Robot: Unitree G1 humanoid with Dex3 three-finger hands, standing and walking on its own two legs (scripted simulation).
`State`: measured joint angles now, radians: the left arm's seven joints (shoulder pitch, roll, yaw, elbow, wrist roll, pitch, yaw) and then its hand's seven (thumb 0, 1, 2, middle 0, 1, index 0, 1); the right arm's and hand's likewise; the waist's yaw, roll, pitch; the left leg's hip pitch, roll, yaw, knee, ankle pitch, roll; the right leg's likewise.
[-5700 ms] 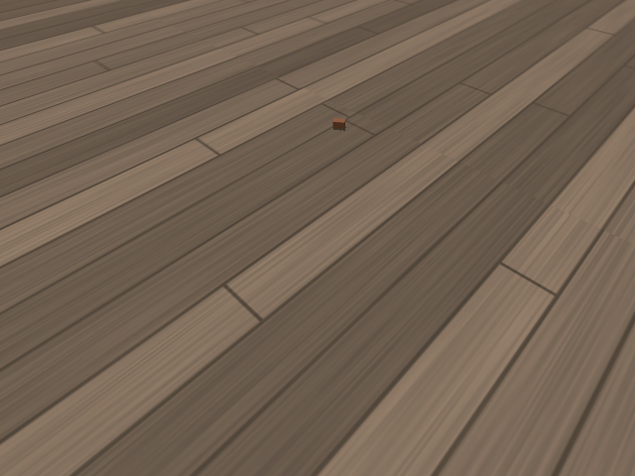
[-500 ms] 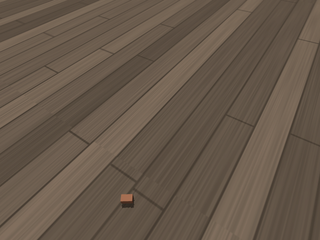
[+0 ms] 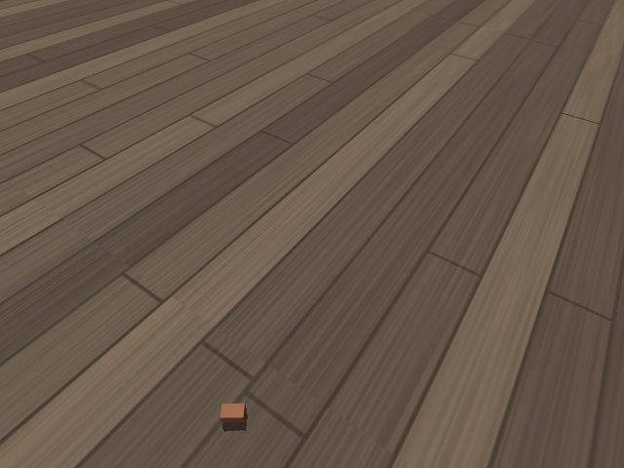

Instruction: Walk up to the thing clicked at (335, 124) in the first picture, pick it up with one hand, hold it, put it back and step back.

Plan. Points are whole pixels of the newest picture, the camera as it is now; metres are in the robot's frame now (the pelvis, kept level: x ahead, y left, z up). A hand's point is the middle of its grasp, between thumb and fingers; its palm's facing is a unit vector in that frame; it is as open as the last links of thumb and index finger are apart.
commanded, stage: walk up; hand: left
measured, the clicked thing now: (233, 412) +0.48 +0.24 -0.76
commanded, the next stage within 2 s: stand in 0.82 s
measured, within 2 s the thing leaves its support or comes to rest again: neither
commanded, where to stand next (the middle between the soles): +0.10 -0.01 m, yaw +1 degrees
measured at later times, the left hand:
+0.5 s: hand out of the picture +0.09 +0.26 -0.15, palm faces +0.01 -0.95 -0.32, open 7.4 cm
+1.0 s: hand out of the picture +0.10 +0.25 -0.15, palm faces -0.01 -0.94 -0.33, open 7.4 cm
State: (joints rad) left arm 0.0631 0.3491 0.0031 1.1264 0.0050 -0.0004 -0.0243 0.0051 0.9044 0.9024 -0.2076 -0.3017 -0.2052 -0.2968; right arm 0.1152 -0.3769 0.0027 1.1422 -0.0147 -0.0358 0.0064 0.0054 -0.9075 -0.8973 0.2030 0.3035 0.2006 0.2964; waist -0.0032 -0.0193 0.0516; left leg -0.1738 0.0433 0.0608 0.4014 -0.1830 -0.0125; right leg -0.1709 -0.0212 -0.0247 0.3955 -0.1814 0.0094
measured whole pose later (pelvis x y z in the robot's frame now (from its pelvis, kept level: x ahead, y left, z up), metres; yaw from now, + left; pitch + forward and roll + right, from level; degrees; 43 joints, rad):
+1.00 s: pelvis +0.02 +0.00 +0.01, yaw +1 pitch -2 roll +0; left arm 0.07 0.34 0.01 1.16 0.01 -0.01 -0.01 0.01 0.90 0.90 -0.21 -0.30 -0.20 -0.30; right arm 0.08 -0.35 -0.01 1.15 -0.01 -0.01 0.00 0.00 -0.91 -0.90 0.20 0.30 0.20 0.30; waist 0.00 0.00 0.06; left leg -0.11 0.03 0.05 0.32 -0.16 -0.01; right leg -0.10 -0.03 -0.04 0.30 -0.16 0.02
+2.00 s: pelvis +0.02 +0.00 +0.01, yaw +1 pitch -2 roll +0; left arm 0.11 0.35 0.00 1.14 0.02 -0.01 -0.01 0.01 0.90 0.90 -0.21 -0.30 -0.20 -0.30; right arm 0.11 -0.35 0.00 1.15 -0.02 -0.01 0.01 0.00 -0.91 -0.90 0.20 0.30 0.20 0.30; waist 0.00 0.00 0.04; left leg -0.11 0.03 0.04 0.31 -0.16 -0.01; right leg -0.10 -0.03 -0.05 0.30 -0.17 0.02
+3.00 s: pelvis +0.03 +0.00 +0.01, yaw +2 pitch -2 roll +0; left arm 0.11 0.35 0.00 1.13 0.02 -0.01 -0.01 0.00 0.90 0.90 -0.21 -0.30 -0.20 -0.30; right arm 0.10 -0.35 0.00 1.14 -0.02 -0.01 0.01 0.00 -0.91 -0.90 0.20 0.30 0.20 0.30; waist 0.01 0.00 0.04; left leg -0.10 0.03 0.04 0.31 -0.18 -0.01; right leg -0.08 -0.03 -0.05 0.29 -0.18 0.02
